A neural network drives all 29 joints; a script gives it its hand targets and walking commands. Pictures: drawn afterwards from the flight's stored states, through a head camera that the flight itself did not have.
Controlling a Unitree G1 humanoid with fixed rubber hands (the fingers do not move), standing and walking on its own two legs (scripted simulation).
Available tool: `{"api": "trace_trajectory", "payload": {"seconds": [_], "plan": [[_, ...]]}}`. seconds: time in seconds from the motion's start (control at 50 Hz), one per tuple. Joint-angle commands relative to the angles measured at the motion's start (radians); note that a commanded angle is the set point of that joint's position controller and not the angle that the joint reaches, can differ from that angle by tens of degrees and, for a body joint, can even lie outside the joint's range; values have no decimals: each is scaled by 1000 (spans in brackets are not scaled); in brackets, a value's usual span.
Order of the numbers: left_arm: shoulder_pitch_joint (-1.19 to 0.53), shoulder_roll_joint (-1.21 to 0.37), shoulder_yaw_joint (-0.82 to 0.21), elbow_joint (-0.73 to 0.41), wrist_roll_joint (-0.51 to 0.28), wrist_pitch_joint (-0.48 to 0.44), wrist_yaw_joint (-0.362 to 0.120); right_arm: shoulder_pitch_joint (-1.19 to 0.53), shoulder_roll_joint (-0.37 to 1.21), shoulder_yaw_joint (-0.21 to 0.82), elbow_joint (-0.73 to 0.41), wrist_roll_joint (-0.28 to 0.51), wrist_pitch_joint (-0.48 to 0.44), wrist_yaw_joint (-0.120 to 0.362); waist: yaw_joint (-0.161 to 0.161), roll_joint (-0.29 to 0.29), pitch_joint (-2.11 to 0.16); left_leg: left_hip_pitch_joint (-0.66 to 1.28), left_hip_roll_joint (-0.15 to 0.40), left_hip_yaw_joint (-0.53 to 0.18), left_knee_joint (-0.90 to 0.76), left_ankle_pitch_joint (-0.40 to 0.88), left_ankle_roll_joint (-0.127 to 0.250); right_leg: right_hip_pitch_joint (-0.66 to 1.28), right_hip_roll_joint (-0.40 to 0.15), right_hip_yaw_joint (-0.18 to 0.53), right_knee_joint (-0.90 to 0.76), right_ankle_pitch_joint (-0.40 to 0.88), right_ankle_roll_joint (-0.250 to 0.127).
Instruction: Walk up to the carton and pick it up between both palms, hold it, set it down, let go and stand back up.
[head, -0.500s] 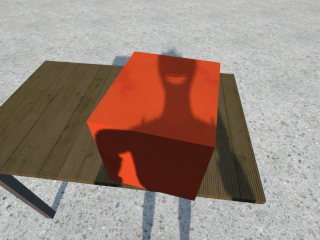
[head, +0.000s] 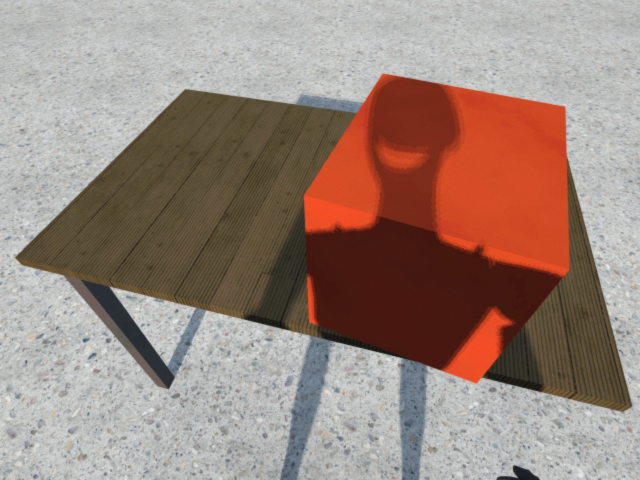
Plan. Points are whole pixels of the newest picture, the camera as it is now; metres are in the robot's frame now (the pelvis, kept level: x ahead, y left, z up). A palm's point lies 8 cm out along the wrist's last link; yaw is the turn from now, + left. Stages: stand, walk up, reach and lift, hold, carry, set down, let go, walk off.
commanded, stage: walk up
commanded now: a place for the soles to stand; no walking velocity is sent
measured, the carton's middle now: (427, 222) +0.46 -0.12 +0.06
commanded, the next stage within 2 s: none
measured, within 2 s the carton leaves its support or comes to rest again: neither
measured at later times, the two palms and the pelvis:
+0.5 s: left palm out of the picture +0.07 +0.26 -0.10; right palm out of the picture +0.03 -0.30 -0.10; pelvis -0.01 -0.02 +0.00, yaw -6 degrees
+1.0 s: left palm out of the picture +0.13 +0.20 -0.09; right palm out of the picture +0.08 -0.31 -0.08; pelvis +0.02 -0.03 +0.01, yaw -9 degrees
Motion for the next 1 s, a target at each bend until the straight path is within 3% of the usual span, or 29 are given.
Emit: {"api": "trace_trajectory", "payload": {"seconds": [0.0, 0.02, 0.06, 0.08, 0.2, 0.26, 0.34, 0.38, 0.4, 0.42, 0.44, 0.46, 0.48, 0.5, 0.52, 0.56, 0.6, 0.66, 0.7, 0.72, 0.76, 0.78, 0.8, 0.82, 0.86, 0.98], "plan": [[34, 79, 15, -97, -9, 38, -17, 70, -309, -80, -59, 2, -26, -56, -70, 123, 75, -179, 276, -468, -458, -442, 249, -205, 115, 240, 312, -363, 4], [26, 100, 22, -82, -8, 40, -15, 23, -280, -69, -58, 5, -25, -58, -59, 144, 144, -220, 235, -417, -481, -461, 251, -216, 120, 259, 313, -307, 8], [66, 110, 24, -50, -9, 28, -14, 20, -213, -43, -68, -13, -35, -61, -51, 157, 131, -128, 172, -288, -430, -227, 216, -220, 131, 286, 289, -217, 18], [90, 113, 28, -38, -7, 25, -13, 21, -204, -40, -78, -21, -41, -63, -44, 155, 96, -78, 171, -269, -405, -152, 212, -216, 137, 292, 297, -186, 20], [48, 129, 61, -86, 34, 46, -32, 68, -184, -47, -98, -44, -46, -88, -70, 117, -28, 79, 244, -306, -356, -132, 290, -311, 160, 328, 425, -114, 31], [23, 97, 56, -112, 33, 51, -44, 95, -191, -47, -100, -56, -47, -94, -84, 108, -59, 154, 248, -286, -326, -107, 296, -341, 158, 329, 360, -132, 31], [15, 55, 48, -128, 10, 36, -54, 86, -212, -47, -119, -58, -40, -86, -93, 164, -87, 156, 214, -194, -268, -67, 275, -237, 166, 288, 141, -199, 16], [66, 48, 51, -117, -2, 18, -55, 48, -224, -45, -138, -51, -30, -75, -65, 185, -95, 62, 178, -123, -209, -57, 240, -83, 196, 246, -19, -132, -2], [124, 54, 56, -101, -5, 6, -53, 16, -228, -38, -146, -41, -22, -68, -26, 158, -98, -13, 156, -83, -149, -57, 212, 32, 221, 212, -138, -6, -13], [175, 73, 66, -81, -5, -6, -47, 8, -205, -24, -152, -32, -16, -61, 5, 82, -96, -95, 122, -36, -55, -78, 177, 133, 248, 198, -216, 90, -17], [193, 112, 75, -73, -2, -15, -40, 35, -145, -3, -152, -22, -14, -54, 14, -52, -99, -173, 68, 39, 81, -116, 125, 191, 202, 289, -245, 115, -31], [162, 181, 86, -96, 2, -22, -33, 49, -67, 24, -177, -5, -16, -48, 16, -247, -77, -292, -20, 106, 225, -253, 53, 140, 32, 587, -314, -22, -94], [93, 207, 82, -123, 7, -18, -21, 65, -83, 15, -174, 2, -8, -56, -6, -211, -8, -291, -33, 55, 268, -352, 32, -5, -76, 747, -390, -128, -175], [53, 218, 82, -119, 1, -13, -15, 57, -116, 1, -156, -2, 2, -62, 2, -191, 38, -210, 0, -4, 308, -344, 42, -146, -111, 767, -420, -234, -251], [7, 180, 66, -122, 0, -15, -15, 61, -135, -5, -147, -4, 3, -62, -22, -200, 79, -190, 10, -13, 302, -302, 37, -169, -66, 706, -409, -202, -252], [-15, 128, 43, -135, 8, -21, -13, 72, -132, -4, -131, 0, -17, -57, -26, -235, 81, -199, 3, 7, 208, -233, 28, -77, 31, 534, -329, 87, -200], [2, 125, 43, -133, 9, -26, -11, 82, -113, 3, -121, -7, -28, -53, -21, -235, 33, -161, -9, 36, 152, -172, 23, -21, 48, 492, -274, 296, -182], [3, 124, 44, -136, -9, -26, -11, 64, -93, 6, -136, -15, -28, -53, -22, -205, -55, -52, -36, 67, 8, -82, 27, 33, 58, 475, -212, 382, -177], [-28, 127, 40, -150, -21, -23, -13, 76, -95, 4, -138, -12, -34, -54, -52, -168, -103, 81, -49, 77, -160, 92, 42, -1, 66, 456, -156, 419, -146], [-37, 119, 34, -158, -26, -23, -15, 82, -112, 1, -141, -16, -39, -55, -63, -128, -126, 159, -32, 45, -218, 210, 56, -43, 74, 447, -126, 408, -116], [5, 61, 13, -172, -36, -30, -21, 67, -179, -13, -144, -27, -43, -58, -48, 13, -197, 258, 109, -134, -212, 332, 128, -115, 151, 369, -36, 239, -36], [43, 36, 3, -166, -38, -25, -19, 27, -191, -12, -143, -13, -38, -56, -23, 32, -203, 176, 168, -181, -235, 252, 181, -57, 194, 332, -24, 55, -11], [55, 31, 7, -154, -31, -15, -15, -13, -185, -9, -142, 3, -29, -49, -10, 61, -163, 46, 169, -147, -251, 99, 201, 24, 201, 328, -73, -48, -15], [44, 44, 14, -150, -24, -15, -15, -43, -166, 1, -146, 12, -23, -42, -7, 87, -103, -20, 125, -115, -265, -4, 172, 36, 194, 353, -126, -23, -21], [14, 86, 23, -145, -20, -28, -18, -30, -127, 17, -146, 16, -21, -36, -30, 86, -38, -25, 59, -50, -267, -32, 121, -12, 173, 398, -163, 63, -27], [12, 94, 18, -146, -19, -44, -18, -1, -142, 15, -129, 8, -28, -33, -45, 14, -57, 82, 49, -15, -210, 102, 116, -66, 171, 419, -193, 140, -32]]}}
